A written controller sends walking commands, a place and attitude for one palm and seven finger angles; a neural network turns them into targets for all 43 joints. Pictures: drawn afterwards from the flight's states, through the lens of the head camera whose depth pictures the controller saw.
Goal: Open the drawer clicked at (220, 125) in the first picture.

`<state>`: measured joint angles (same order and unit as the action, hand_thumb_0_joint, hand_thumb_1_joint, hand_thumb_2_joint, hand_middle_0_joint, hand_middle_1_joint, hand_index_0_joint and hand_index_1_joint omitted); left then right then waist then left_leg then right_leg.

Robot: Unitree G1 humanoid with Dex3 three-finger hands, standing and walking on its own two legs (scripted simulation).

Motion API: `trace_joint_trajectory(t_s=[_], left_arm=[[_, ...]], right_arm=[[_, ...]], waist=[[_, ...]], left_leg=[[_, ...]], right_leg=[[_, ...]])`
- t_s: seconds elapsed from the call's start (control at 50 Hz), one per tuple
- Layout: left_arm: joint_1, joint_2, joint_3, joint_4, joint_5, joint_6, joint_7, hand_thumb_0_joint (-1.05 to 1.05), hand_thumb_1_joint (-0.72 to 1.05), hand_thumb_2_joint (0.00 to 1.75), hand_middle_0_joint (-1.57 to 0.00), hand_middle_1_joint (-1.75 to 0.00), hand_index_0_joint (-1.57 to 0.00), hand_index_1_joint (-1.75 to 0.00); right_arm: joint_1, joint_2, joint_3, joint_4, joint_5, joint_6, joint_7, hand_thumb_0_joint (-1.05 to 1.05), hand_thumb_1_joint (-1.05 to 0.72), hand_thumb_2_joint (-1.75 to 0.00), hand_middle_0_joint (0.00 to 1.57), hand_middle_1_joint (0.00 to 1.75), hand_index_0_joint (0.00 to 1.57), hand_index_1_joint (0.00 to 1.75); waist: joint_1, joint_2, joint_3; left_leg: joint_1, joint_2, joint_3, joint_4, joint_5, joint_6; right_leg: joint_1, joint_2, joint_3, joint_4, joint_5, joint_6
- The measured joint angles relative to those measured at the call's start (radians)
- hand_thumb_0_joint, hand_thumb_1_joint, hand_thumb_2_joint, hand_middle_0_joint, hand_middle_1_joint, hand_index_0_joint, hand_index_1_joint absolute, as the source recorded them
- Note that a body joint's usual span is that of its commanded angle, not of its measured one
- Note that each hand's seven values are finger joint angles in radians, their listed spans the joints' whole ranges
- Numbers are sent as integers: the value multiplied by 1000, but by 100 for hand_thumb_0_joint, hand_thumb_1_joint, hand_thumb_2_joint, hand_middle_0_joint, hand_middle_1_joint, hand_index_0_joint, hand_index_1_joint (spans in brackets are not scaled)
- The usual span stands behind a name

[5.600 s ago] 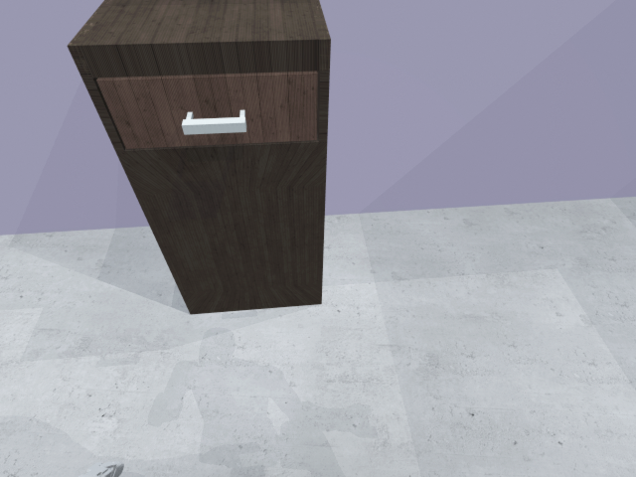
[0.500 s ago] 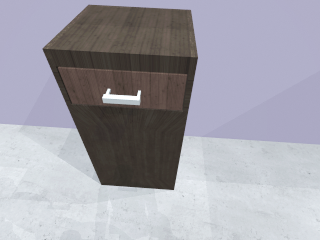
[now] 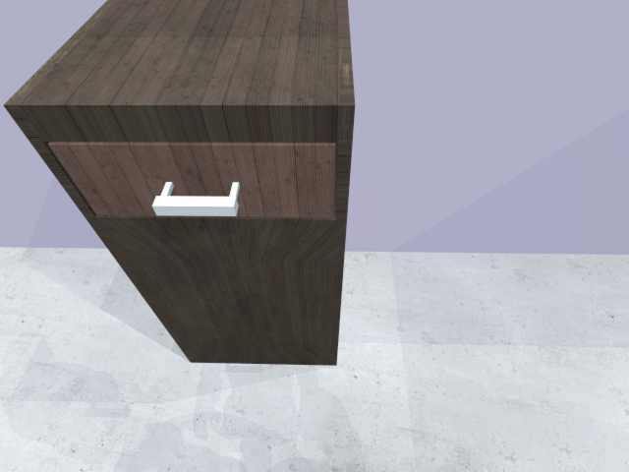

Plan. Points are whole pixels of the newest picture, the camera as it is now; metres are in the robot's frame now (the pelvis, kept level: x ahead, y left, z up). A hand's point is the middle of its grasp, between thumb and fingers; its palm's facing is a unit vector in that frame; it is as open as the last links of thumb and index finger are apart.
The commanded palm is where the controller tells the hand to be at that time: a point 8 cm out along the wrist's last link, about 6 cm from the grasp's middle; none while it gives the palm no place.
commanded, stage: come to a stop and stand still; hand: left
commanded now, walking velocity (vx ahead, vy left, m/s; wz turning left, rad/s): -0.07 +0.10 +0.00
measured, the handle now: (199, 197) +0.50 +0.21 +0.04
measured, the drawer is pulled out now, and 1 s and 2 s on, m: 0.00 0.00 0.00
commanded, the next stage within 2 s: look again from close up in 0.52 s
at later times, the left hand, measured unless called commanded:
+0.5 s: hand out of the picture +0.01 +0.21 -0.15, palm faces +0.03 -0.97 -0.26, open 7.4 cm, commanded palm none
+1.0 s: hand out of the picture -0.02 +0.16 -0.16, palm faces +0.03 -0.98 -0.19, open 7.3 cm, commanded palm none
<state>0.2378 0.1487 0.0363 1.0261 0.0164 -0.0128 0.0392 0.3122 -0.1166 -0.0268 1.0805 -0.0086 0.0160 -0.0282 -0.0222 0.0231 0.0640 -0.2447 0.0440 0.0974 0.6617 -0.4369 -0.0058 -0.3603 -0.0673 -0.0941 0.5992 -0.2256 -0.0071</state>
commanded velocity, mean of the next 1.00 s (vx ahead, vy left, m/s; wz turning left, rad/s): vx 0.00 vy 0.00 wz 0.00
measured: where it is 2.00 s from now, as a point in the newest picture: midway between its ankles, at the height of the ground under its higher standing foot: outside the picture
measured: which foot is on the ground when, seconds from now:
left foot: down 0.00-1.00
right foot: down 0.00-1.00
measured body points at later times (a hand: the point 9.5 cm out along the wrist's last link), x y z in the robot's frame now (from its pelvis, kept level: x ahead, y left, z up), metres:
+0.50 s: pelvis -0.02 +0.01 +0.01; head -0.04 +0.00 +0.46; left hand +0.01 +0.26 -0.13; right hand +0.02 -0.22 -0.15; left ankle -0.03 +0.11 -0.73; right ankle +0.03 -0.12 -0.73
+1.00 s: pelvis -0.02 -0.01 +0.01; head -0.02 -0.02 +0.46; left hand -0.02 +0.21 -0.14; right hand -0.06 -0.21 -0.15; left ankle -0.02 +0.11 -0.73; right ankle +0.03 -0.12 -0.73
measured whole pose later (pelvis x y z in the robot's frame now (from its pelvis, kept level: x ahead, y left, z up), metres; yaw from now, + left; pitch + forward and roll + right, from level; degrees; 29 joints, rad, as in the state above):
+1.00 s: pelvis -0.02 -0.01 +0.01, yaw -1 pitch -2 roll +1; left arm 0.31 0.12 0.00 1.12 0.01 -0.01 0.04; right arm 0.36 -0.13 0.01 1.13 -0.02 -0.01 -0.02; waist -0.01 0.01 0.02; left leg -0.15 0.03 0.11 0.44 -0.25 0.00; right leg -0.25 -0.04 -0.08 0.46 -0.16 -0.01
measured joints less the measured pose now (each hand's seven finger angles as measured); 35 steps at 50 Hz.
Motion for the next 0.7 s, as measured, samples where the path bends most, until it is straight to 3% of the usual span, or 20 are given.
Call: trace_joint_trajectory(t_s=[0.04, 0.1, 0.18, 0.22, 0.34, 0.52, 0.7], left_arm=[[-20, 1, 5, -14, 2, 6, 5, 2, 95, 90, -20, -30, -20, -30], [-40, 6, 12, -32, -2, 20, 4, 1, 94, 90, -20, -30, -20, -30], [-45, 11, 17, -40, -1, 46, -1, 1, 94, 90, -20, -30, -20, -30], [-34, 14, -4, -41, -3, 25, 9, 1, 94, 90, -20, -30, -20, -30], [22, 27, -26, -19, 0, 37, 0, 0, 93, 90, -20, -30, -20, -30], [68, 28, -34, -16, -1, 24, -8, 1, 92, 90, -20, -30, -20, -30], [83, -1, -42, 30, -7, 11, -12, 1, 91, 90, -20, -30, -20, -30]], right_arm=[[-13, -5, -5, -7, 2, 4, 1, 1, -91, -90, 20, 30, 20, 30], [-30, -9, -8, -16, 0, -1, 1, 1, -91, -90, 20, 30, 20, 30], [-30, -12, -5, -34, -11, -6, 2, 1, -91, -90, 20, 30, 20, 30], [-35, -28, 0, -47, -6, -1, 7, 1, -91, -90, 20, 30, 20, 30], [-44, -66, -2, -118, -9, -9, 16, 1, -92, -90, 20, 30, 20, 30], [-23, -79, 19, -110, -13, -11, 18, 1, -92, -90, 20, 30, 20, 30], [3, -66, 34, -45, -9, -20, 17, 1, -91, -90, 20, 30, 20, 30]], waist=[[4, -7, 3], [16, -35, 7], [26, -53, -11], [34, -45, -18], [7, -23, -47], [27, 9, -69], [21, 3, -52]], left_leg=[[-8, -12, -3, 6, -10, 0], [17, -29, 12, -77, 109, 17], [34, -36, 26, -114, 120, 32], [12, -31, 29, -80, 108, 30], [28, -37, 37, -71, 102, 38], [70, -40, 34, -153, 146, 38], [81, -36, 27, -202, 176, 27]], right_leg=[[-1, -3, -6, -7, 9, -4], [-9, -10, 3, 2, 14, 3], [-4, -5, 26, 9, -27, 2], [15, 1, 35, -7, 27, -3], [25, -5, 46, 14, -14, 20], [72, -1, 40, -75, 36, 22], [83, 6, 32, -117, 57, 13]])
